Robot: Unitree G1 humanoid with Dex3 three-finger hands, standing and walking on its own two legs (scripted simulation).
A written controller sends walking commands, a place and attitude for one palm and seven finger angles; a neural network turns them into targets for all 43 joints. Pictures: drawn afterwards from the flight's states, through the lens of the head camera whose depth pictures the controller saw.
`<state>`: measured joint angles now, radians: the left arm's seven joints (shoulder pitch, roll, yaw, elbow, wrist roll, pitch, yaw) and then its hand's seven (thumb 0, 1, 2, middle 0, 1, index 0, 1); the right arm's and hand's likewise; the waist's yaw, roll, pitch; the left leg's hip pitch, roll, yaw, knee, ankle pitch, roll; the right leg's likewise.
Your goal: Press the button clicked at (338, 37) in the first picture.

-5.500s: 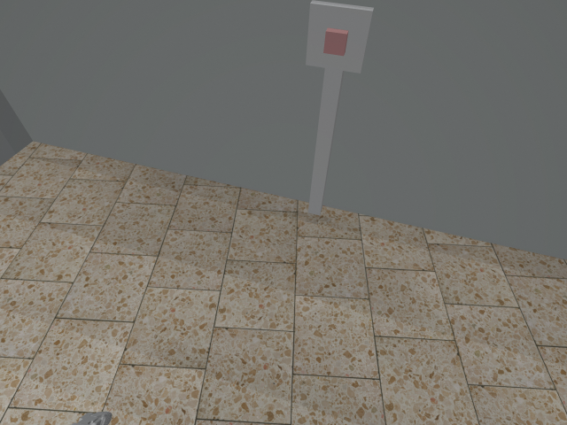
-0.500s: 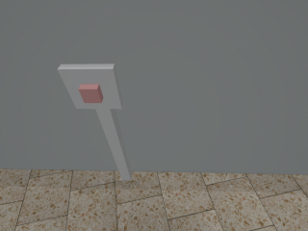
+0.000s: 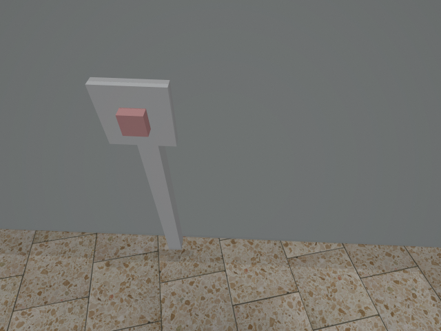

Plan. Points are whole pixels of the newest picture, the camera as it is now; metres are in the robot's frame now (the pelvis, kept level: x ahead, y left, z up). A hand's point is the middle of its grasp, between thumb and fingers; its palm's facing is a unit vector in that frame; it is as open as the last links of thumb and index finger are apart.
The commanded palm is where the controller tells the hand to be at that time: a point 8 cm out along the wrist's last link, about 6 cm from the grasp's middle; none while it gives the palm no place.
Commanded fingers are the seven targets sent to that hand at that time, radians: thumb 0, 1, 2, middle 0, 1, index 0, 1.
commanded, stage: look again from close up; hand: left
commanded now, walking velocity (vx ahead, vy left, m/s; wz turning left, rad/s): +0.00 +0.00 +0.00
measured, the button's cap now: (134, 121) +0.55 +0.23 +0.06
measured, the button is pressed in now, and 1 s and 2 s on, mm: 0 0 0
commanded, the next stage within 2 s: shuffle to correct the standing spot in 0.44 s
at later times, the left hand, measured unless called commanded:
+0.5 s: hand out of the picture +0.08 +0.31 -0.14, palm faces +0.02 -0.93 -0.36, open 7.4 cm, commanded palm none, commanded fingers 0.00 0.90 0.90 -0.20 -0.30 -0.20 -0.30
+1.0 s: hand out of the picture -0.02 +0.18 -0.19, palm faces +0.04 -0.99 -0.11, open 7.4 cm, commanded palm none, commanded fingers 0.00 0.90 0.90 -0.20 -0.30 -0.20 -0.30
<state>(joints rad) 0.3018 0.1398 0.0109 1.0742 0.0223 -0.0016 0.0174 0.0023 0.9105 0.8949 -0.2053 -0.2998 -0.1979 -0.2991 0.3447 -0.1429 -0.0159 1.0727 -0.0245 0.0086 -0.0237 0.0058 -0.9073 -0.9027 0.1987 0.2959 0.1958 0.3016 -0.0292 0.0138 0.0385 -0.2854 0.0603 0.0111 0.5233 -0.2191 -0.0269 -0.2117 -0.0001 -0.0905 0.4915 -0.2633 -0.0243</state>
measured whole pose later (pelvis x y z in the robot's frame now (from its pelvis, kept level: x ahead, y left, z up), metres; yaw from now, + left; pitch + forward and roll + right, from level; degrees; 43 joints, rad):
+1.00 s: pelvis +0.07 +0.04 -0.01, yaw -1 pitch -1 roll -1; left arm 0.44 0.12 0.00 1.15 0.02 0.00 0.02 0.00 0.91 0.89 -0.21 -0.30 -0.20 -0.30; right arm 0.33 -0.14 0.00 1.14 0.00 -0.01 -0.01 0.01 -0.91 -0.90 0.20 0.30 0.20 0.30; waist 0.01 -0.03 0.02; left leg -0.21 0.01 0.06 0.61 -0.38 0.02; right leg -0.14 -0.06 -0.05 0.56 -0.39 0.04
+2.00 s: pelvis -0.01 +0.03 +0.01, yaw -2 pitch -1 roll -1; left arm 0.42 0.13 0.01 1.13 0.02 0.00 0.03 0.00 0.91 0.90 -0.20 -0.30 -0.19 -0.30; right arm 0.35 -0.14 -0.01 1.14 -0.01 0.01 -0.01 0.00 -0.91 -0.90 0.20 0.30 0.19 0.30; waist 0.01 -0.01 0.01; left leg -0.25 0.02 0.06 0.45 -0.17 0.01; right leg -0.21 -0.04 -0.08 0.43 -0.19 0.01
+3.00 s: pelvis +0.03 +0.03 +0.00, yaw -1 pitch -2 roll -1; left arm 0.31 0.22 -0.01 1.09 0.02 0.00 0.00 0.00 0.91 0.90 -0.20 -0.30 -0.19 -0.30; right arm 0.24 -0.23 0.01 1.10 -0.02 0.01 0.01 0.01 -0.91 -0.90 0.20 0.30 0.19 0.30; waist 0.00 0.00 -0.01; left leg -0.21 0.01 0.05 0.51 -0.27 0.02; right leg -0.16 -0.05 -0.09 0.47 -0.28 0.02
